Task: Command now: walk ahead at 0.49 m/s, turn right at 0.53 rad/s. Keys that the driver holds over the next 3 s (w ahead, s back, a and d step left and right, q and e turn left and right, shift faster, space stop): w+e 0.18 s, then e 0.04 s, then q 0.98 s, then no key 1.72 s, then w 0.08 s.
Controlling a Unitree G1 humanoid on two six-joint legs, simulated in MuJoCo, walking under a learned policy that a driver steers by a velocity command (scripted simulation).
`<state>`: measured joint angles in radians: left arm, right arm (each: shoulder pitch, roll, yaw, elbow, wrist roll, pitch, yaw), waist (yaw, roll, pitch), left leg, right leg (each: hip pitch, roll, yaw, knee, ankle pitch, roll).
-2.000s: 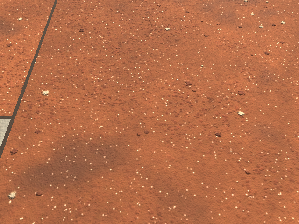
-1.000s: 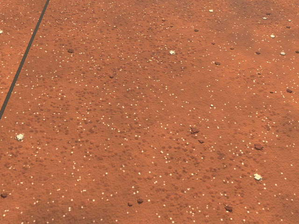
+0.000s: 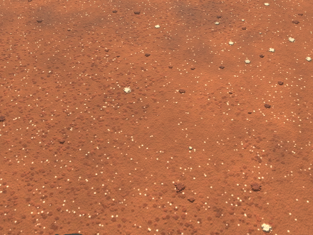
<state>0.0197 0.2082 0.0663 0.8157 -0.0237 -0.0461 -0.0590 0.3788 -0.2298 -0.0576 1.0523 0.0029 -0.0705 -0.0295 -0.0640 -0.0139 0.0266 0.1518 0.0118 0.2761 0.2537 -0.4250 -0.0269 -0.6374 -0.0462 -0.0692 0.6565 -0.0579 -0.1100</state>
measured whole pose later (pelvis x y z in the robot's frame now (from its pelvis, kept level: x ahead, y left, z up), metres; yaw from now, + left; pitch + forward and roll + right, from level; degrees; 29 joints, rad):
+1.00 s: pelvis +0.34 -0.05 +0.01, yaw +9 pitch +3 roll +0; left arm 0.19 0.28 0.07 0.77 0.03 -0.02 0.03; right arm 0.16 -0.30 -0.09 0.69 0.01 0.04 -0.03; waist -0.01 0.04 0.01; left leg -0.48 -0.14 -0.18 0.68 -0.35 0.02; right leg -0.32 0.02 0.06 0.52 -0.23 0.00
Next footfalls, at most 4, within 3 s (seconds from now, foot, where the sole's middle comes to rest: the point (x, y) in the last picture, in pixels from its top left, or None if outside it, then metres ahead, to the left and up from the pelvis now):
0.04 right None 0.20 -0.10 -0.76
0.52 left None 0.45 0.06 -0.76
0.94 right None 0.41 -0.17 -0.76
1.38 left None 0.34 0.09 -0.76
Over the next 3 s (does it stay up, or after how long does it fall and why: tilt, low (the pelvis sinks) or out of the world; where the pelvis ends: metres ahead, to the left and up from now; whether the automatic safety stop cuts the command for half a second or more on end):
stays up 0.35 -0.04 0.01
